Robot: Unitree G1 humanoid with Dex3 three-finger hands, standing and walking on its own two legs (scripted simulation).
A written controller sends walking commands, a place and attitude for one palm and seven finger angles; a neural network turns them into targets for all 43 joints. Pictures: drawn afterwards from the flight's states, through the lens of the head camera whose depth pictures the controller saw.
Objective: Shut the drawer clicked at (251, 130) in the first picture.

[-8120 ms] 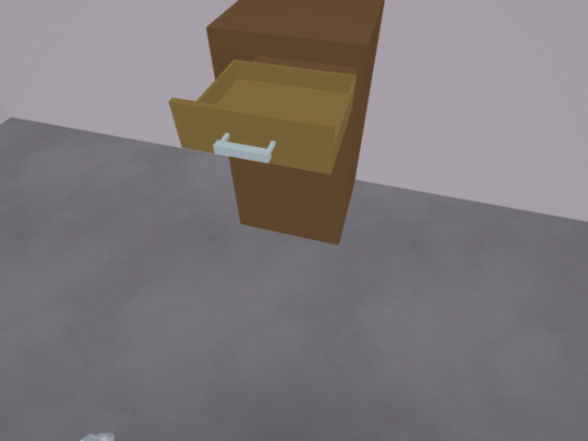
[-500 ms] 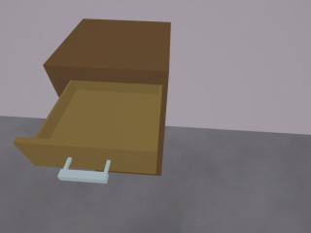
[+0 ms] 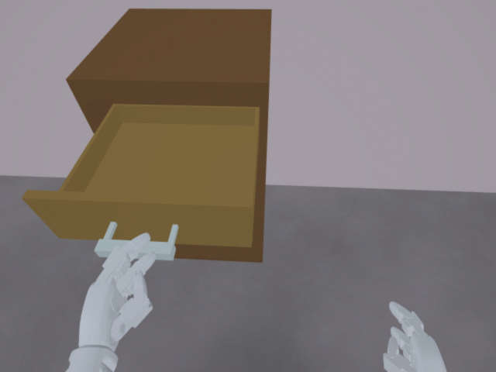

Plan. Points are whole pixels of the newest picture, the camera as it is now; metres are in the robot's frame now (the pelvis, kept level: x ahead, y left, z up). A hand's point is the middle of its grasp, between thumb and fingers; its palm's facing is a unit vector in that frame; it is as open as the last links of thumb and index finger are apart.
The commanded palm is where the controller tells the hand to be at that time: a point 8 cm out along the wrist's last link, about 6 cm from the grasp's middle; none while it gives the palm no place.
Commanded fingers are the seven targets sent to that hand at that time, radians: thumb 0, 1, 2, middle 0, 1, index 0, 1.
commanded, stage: raise the hand and make a fist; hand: left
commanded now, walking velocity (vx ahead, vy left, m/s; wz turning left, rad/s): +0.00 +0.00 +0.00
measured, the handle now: (139, 239) +0.36 +0.22 -0.01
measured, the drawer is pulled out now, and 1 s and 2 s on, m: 0.29 0.29 0.29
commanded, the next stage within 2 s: bring the fist close to the handle in 1.62 s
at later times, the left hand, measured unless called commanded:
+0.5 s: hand (140, 329) +0.19 +0.16 +0.03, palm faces -0.04 -1.00 -0.05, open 4.1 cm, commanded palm +0.15 +0.22 +0.03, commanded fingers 0.00 0.90 0.90 -1.00 -1.17 -1.00 -1.17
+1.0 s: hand (120, 331) +0.17 +0.17 +0.07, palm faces -0.02 -1.00 -0.05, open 3.1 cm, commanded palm +0.14 +0.23 +0.07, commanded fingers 0.00 0.90 0.90 -1.40 -1.60 -1.40 -1.60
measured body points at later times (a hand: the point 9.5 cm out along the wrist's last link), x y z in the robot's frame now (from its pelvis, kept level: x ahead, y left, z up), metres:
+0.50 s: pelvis -0.03 -0.01 -0.03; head +0.01 -0.02 +0.42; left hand +0.19 +0.22 +0.03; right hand +0.13 -0.22 -0.12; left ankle +0.02 +0.11 -0.70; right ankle -0.01 -0.08 -0.70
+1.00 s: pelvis +0.00 +0.02 -0.01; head +0.02 +0.01 +0.43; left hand +0.17 +0.23 +0.07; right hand +0.22 -0.20 -0.06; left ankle +0.02 +0.11 -0.70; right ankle -0.01 -0.08 -0.70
